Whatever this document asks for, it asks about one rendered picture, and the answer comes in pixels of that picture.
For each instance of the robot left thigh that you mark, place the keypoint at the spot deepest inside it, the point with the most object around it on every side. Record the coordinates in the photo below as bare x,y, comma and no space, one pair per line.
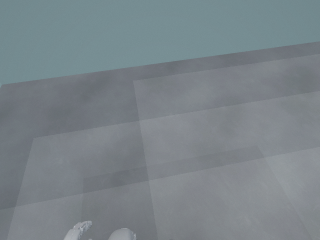
123,234

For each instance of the robot left hand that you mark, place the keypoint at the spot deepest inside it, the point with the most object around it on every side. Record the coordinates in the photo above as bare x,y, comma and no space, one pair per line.
78,230

